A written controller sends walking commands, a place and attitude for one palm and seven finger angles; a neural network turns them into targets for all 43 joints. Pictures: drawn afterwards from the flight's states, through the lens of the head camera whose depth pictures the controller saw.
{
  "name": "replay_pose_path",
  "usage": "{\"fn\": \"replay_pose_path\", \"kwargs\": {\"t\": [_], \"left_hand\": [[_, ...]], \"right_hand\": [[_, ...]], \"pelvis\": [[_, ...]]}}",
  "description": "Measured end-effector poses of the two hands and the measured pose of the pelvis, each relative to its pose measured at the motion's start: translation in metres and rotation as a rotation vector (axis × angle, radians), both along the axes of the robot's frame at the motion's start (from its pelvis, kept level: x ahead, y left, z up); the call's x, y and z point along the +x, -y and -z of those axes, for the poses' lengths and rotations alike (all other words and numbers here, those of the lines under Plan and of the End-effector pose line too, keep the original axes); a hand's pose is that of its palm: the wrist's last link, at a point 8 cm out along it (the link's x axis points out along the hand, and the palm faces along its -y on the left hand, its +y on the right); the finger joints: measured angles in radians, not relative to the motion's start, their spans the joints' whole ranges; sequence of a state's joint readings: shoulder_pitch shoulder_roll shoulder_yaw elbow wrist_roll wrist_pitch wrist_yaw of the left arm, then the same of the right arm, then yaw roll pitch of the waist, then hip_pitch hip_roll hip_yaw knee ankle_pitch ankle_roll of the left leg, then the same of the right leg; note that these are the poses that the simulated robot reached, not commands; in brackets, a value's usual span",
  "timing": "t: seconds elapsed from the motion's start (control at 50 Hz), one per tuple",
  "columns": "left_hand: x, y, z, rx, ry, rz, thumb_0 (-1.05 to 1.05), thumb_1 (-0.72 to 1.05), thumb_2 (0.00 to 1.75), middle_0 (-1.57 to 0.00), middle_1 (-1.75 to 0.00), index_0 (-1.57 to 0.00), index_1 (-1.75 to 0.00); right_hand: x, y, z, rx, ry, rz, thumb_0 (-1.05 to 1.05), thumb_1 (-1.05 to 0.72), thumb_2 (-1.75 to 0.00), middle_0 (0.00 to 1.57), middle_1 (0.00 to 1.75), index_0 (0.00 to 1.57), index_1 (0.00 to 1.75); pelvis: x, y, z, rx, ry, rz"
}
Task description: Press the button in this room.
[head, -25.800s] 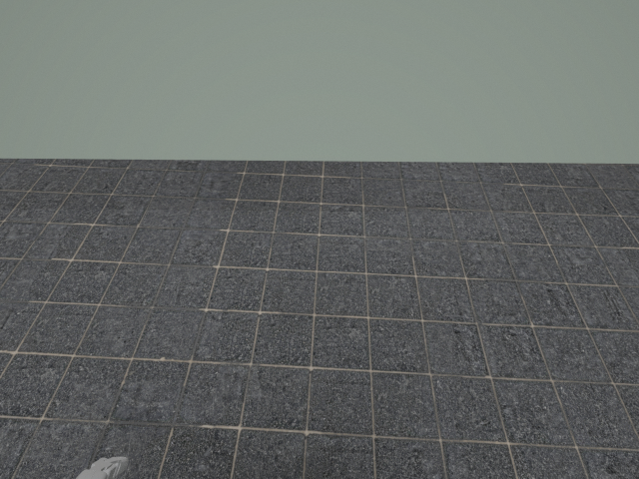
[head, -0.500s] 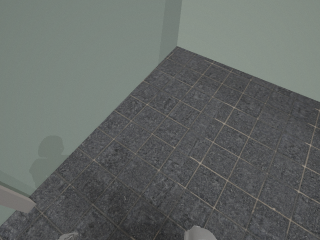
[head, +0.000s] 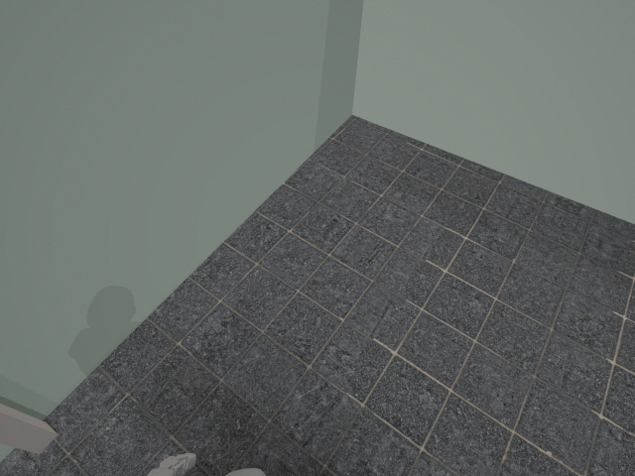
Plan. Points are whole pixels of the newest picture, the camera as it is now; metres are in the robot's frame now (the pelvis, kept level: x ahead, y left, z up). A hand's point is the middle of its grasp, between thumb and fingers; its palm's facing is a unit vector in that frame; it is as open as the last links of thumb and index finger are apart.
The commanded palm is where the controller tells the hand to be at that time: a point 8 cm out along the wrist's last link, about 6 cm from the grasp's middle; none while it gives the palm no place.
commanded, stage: turn to face it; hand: left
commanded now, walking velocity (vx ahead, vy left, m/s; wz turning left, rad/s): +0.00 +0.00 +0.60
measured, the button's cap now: out of the picture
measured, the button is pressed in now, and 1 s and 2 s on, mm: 0 0 0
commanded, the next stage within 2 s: take the last steps up to it in 1.58 s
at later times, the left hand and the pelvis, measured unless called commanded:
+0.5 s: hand out of the picture +0.06 +0.22 -0.15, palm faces +0.28 -0.91 -0.29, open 7.4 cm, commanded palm none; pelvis +0.01 -0.03 +0.00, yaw +17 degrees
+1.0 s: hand out of the picture -0.12 +0.14 -0.17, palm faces +0.62 -0.74 -0.25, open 7.4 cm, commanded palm none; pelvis -0.01 -0.04 +0.00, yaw +38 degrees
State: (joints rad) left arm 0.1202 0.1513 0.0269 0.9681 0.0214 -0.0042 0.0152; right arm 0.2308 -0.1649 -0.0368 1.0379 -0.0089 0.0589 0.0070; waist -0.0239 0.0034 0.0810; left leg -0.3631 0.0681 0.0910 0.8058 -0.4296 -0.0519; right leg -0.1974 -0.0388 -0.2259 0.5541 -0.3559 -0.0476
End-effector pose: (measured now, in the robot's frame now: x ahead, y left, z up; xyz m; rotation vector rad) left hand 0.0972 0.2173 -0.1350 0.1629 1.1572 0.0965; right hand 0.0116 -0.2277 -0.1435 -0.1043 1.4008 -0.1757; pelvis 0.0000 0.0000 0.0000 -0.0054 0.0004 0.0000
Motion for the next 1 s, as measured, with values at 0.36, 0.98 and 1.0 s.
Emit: {"fn": "replay_pose_path", "kwargs": {"t": [0.36, 0.98, 1.0], "left_hand": [[-0.068, -0.073, -0.011, 0.089, -0.090, -0.259, 0.01, 0.91, 0.90, -0.20, -0.30, -0.20, -0.30], [-0.244, 0.048, -0.001, 0.013, -0.194, -0.723, 0.01, 0.90, 0.90, -0.21, -0.30, -0.21, -0.30], [-0.256, 0.045, 0.005, 0.006, -0.204, -0.744, 0.01, 0.90, 0.90, -0.21, -0.30, -0.21, -0.30]], "right_hand": [[0.093, 0.003, -0.027, -0.081, 0.118, -0.255, 0.00, -0.91, -0.90, 0.20, 0.30, 0.21, 0.30], [0.215, -0.037, -0.017, -0.012, 0.187, -0.763, 0.01, -0.91, -0.90, 0.19, 0.30, 0.20, 0.30], [0.218, -0.048, -0.016, -0.011, 0.212, -0.786, 0.01, -0.91, -0.90, 0.19, 0.30, 0.20, 0.30]], "pelvis": [[0.005, -0.008, -0.010, -0.018, -0.017, -0.201], [-0.010, 0.045, 0.000, 0.014, -0.012, -0.647], [-0.013, 0.040, 0.005, 0.006, -0.011, -0.659]]}}
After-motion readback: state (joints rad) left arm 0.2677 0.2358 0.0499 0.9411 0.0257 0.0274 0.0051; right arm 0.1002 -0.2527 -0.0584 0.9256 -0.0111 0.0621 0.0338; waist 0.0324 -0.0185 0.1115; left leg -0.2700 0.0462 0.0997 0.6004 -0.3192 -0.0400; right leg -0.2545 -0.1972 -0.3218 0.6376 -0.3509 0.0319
